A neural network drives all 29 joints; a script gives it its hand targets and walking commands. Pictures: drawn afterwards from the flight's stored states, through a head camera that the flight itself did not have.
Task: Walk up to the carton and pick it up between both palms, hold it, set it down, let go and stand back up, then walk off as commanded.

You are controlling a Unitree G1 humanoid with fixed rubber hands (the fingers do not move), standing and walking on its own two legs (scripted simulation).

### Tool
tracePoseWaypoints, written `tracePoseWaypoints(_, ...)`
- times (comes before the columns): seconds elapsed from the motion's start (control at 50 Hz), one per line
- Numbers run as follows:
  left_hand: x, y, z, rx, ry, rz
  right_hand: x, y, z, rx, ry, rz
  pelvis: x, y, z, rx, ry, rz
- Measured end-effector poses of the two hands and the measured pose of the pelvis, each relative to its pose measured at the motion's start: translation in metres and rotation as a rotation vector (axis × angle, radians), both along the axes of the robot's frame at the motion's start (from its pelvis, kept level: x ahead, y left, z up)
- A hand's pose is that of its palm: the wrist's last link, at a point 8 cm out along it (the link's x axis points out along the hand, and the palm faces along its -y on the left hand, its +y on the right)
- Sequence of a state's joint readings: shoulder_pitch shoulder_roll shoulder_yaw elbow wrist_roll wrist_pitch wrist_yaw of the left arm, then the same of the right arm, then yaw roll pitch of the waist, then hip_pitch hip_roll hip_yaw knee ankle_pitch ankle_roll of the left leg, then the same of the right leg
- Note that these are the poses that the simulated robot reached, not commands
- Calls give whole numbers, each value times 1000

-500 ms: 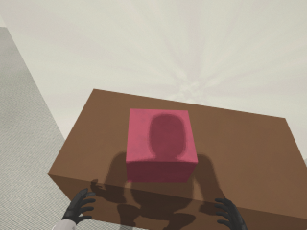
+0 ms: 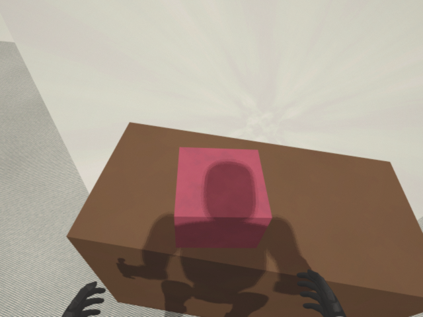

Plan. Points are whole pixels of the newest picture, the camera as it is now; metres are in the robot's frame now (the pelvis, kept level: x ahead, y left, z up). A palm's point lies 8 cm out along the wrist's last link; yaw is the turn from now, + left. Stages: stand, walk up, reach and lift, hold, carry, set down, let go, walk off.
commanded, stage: stand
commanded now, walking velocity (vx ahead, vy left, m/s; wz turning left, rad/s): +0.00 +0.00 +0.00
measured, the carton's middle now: (217, 197) +0.39 +0.01 -0.06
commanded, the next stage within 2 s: walk off in 1.56 s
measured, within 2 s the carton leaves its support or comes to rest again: neither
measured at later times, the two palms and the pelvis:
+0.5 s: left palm out of the picture +0.04 +0.28 -0.13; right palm out of the picture +0.10 -0.26 -0.10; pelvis +0.01 +0.00 +0.00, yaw +0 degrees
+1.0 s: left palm out of the picture +0.02 +0.28 -0.13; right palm out of the picture +0.09 -0.27 -0.11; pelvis +0.00 +0.00 +0.00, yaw +0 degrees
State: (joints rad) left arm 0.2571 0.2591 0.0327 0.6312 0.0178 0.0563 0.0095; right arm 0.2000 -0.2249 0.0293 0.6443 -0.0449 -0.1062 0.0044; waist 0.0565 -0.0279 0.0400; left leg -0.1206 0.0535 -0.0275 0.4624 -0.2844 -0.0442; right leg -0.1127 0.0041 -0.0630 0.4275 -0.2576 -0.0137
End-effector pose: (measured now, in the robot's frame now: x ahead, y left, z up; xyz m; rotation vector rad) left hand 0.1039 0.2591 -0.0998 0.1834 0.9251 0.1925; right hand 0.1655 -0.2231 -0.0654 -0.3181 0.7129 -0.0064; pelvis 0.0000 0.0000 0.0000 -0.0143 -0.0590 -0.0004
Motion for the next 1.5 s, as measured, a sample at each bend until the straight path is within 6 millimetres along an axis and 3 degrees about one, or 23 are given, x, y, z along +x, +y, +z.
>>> tracePoseWaypoints(0.1,-26,15,-12,16,88,10,-24,-17,-14,-61,138,-47,-3,3,0,-1,-5,2)
tracePoseWaypoints(0.28,-53,20,-25,4,212,27,-59,-34,-33,-100,326,-87,0,6,0,1,2,4)
tracePoseWaypoints(0.56,-66,23,-30,20,303,53,-61,-39,-41,-102,395,-117,9,5,2,3,27,5)
tracePoseWaypoints(1.28,-95,24,-29,23,370,71,-84,-45,-45,-96,460,-134,-7,3,6,7,28,5)
tracePoseWaypoints(1.5,-96,24,-29,26,380,74,-83,-45,-46,-94,464,-136,-5,3,6,7,31,5)
